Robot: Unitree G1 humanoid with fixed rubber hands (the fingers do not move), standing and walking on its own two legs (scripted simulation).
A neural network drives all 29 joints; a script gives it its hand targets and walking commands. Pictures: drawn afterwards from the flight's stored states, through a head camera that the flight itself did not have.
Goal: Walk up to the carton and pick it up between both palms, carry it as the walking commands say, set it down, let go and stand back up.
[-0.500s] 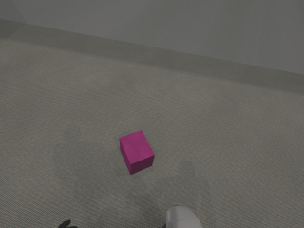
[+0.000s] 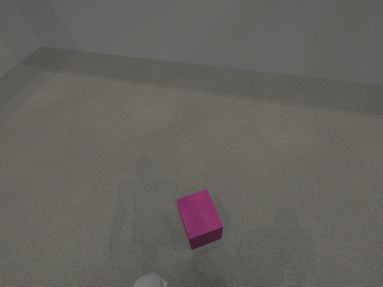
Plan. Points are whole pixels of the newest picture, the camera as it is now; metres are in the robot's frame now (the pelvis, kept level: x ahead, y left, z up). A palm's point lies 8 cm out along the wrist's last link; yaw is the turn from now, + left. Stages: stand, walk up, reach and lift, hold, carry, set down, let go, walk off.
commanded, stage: walk up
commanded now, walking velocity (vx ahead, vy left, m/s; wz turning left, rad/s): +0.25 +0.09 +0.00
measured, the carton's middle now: (199, 219) +0.52 +0.02 -0.70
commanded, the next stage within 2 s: none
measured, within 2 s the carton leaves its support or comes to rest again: neither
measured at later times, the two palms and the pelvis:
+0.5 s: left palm out of the picture +0.03 +0.28 -0.15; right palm out of the picture +0.08 -0.17 -0.15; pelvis +0.05 +0.06 -0.01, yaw +0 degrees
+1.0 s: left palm out of the picture +0.05 +0.25 -0.15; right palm out of the picture +0.05 -0.18 -0.15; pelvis +0.06 +0.04 +0.00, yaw +0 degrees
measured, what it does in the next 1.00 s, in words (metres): steps on the spot: left foot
